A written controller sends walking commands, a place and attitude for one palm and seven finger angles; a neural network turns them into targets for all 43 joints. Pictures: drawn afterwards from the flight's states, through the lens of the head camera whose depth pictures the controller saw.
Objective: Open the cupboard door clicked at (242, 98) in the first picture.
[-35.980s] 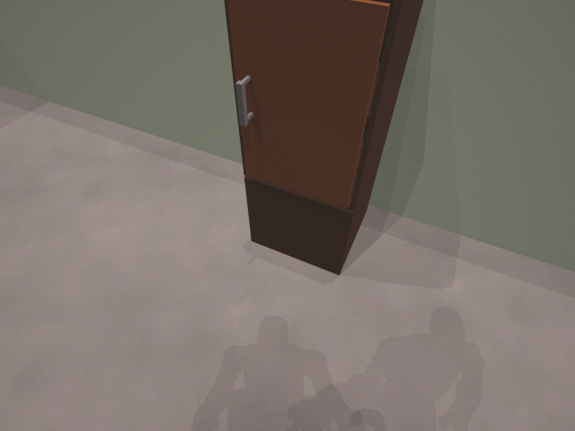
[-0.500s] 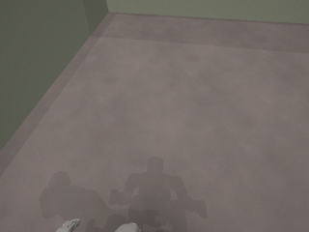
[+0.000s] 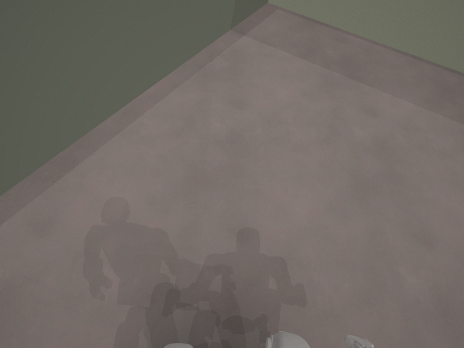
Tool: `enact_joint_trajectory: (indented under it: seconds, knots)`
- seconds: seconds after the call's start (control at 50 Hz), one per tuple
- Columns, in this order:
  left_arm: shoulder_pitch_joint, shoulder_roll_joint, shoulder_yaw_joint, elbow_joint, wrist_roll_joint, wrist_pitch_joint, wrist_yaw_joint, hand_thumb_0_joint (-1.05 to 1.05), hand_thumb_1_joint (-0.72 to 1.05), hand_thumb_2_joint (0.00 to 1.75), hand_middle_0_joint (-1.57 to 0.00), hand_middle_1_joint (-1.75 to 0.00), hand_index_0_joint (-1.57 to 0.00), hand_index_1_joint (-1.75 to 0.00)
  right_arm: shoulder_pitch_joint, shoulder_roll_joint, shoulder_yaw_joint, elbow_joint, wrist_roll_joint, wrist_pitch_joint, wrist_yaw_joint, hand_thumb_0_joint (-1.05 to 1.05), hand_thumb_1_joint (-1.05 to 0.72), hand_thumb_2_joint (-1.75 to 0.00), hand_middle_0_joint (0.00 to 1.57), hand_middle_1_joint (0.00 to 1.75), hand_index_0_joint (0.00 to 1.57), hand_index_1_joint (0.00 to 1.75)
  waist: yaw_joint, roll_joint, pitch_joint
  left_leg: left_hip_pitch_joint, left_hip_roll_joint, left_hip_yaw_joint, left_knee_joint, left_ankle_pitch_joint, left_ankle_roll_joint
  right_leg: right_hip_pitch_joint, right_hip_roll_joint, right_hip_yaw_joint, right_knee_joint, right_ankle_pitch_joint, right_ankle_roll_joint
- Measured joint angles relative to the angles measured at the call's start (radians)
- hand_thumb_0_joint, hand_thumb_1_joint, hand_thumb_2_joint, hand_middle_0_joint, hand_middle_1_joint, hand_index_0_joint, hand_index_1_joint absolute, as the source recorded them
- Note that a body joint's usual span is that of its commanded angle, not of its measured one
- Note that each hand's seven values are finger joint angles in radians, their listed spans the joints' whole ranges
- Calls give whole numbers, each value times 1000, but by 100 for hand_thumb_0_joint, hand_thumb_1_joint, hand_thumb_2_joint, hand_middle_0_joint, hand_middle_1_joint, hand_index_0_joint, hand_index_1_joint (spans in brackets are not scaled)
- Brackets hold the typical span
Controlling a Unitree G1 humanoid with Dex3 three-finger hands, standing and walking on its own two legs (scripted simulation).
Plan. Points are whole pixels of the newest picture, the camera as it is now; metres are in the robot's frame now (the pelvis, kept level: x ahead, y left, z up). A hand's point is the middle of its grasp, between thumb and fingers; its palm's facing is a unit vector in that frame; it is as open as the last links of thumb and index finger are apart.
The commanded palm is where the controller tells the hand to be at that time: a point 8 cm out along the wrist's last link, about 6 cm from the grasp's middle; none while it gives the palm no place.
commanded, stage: turn to face it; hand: left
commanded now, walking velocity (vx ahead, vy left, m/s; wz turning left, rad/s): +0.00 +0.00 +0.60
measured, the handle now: out of the picture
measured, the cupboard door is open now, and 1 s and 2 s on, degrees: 38 38 38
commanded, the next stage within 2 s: none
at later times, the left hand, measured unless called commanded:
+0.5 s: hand out of the picture +0.04 +0.16 -0.16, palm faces +0.31 -0.92 -0.23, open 7.4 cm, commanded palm none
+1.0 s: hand out of the picture +0.02 +0.15 -0.14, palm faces +0.56 -0.77 -0.31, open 7.4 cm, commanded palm none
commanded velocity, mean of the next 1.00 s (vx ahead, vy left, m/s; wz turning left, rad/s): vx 0.00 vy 0.00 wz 0.60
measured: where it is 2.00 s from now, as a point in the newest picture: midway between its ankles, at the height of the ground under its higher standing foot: outside the picture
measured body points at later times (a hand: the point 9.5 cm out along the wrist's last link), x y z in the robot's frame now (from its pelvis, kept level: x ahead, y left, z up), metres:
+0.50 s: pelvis +0.02 -0.04 +0.00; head +0.08 -0.03 +0.45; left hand +0.02 +0.21 -0.14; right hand +0.19 -0.27 -0.14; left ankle +0.00 +0.08 -0.71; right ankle +0.02 -0.17 -0.73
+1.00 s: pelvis +0.06 -0.08 +0.00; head +0.11 -0.08 +0.45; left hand -0.01 +0.19 -0.12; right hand +0.27 -0.26 -0.16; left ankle -0.03 +0.04 -0.66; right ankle +0.11 -0.18 -0.73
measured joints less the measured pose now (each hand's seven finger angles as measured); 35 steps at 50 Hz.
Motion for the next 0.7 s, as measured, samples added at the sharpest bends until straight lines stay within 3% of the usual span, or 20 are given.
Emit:
enact_joint_trajectory:
  seconds: [0.08,0.18,0.2,0.22,0.26,0.32,0.36,0.42,0.5,0.54,0.56,0.58,0.64,0.7]
  knots:
    - [-34,4,1,-30,-3,-10,-6,0,90,89,-20,-30,-20,-30,30,-5,-2,17,-2,5,-2,1,-91,-89,21,30,21,30,-8,28,-3,13,2,-46,-46,30,-10,3,16,37,-96,36,4]
    - [-57,-3,-7,-60,-8,-29,-6,0,90,89,-20,-30,-19,-30,60,-23,-16,25,-3,20,1,1,-91,-89,21,30,21,30,-32,65,-12,-15,0,-107,-12,17,-42,118,56,29,-385,86,-4]
    - [-53,-1,-10,-69,-8,-38,-6,0,90,89,-20,-30,-20,-30,70,-26,-20,24,0,23,1,1,-91,-89,21,30,21,30,-34,62,-21,-32,-10,-116,14,4,-49,161,55,26,-480,126,-10]
    - [-53,-6,-11,-71,-3,-50,-3,0,90,89,-20,-30,-20,-30,71,-33,-26,27,5,27,2,1,-91,-89,21,30,21,30,-32,64,-22,-57,-17,-115,72,-52,-49,169,54,20,-502,142,-59]
    - [-54,-30,-23,-69,2,-57,3,0,90,89,-20,-30,-20,-30,67,-54,-40,34,7,38,3,1,-91,-89,21,30,21,30,-42,83,-9,-124,-27,-96,281,-185,-42,177,41,-9,-477,125,-80]
    - [-31,-61,-38,-65,1,-57,8,0,90,89,-20,-30,-20,-30,60,-74,-49,46,3,48,10,1,-91,-89,20,30,21,30,-49,88,-7,-197,-18,-37,532,-185,-54,219,16,-45,-517,126,-70]
    - [-17,-71,-42,-59,2,-55,10,0,90,89,-20,-30,-20,-30,53,-72,-48,47,5,50,15,1,-91,-89,20,30,20,30,-53,71,-4,-200,-2,-1,549,-170,-64,247,-1,-66,-551,138,-67]
    - [-2,-75,-46,-53,5,-56,8,0,90,89,-20,-30,-20,-30,41,-59,-38,41,9,46,22,1,-91,-89,20,30,20,30,-51,38,4,-158,16,41,408,-158,-72,276,-25,-102,-574,139,-65]
    - [14,-69,-42,-47,7,-57,1,0,90,89,-20,-30,-20,-30,15,-48,-26,29,11,36,27,1,-91,-89,20,30,20,30,-30,10,19,-77,16,77,177,-121,-61,281,-52,-153,-528,102,-51]
    - [33,-59,-36,-44,1,-52,-3,0,90,89,-20,-30,-20,-30,10,-51,-22,12,9,25,30,1,-91,-89,20,30,20,30,-25,8,12,-21,12,83,39,-4,-44,259,-64,-175,-455,58,-37]
    - [35,-50,-32,-38,-4,-44,-5,0,90,89,-20,-30,-20,-30,7,-48,-24,5,6,14,29,1,-91,-89,20,30,20,30,-27,3,7,-31,4,75,38,23,1,226,-69,-164,-376,15,-24]
    - [29,-38,-26,-30,-5,-30,-3,0,90,89,-20,-30,-20,-30,2,-41,-23,1,4,6,26,1,-91,-89,20,30,20,30,-26,-8,8,-49,-4,67,68,11,20,185,-61,-123,-275,-49,-16]
    - [10,-10,-9,-14,-3,0,4,0,90,89,-20,-30,-20,-30,6,-24,-12,-8,-1,-5,13,1,-91,-89,20,30,20,30,-18,-16,2,-59,-7,42,73,-13,17,73,-16,-35,-42,-84,-10]
    - [-12,0,-1,-17,-1,1,-1,1,90,89,-20,-30,-20,-30,16,-19,-7,-6,-3,-5,0,1,-91,-89,20,30,21,30,-16,1,-3,-43,-9,9,15,22,1,14,6,7,11,-11,-5]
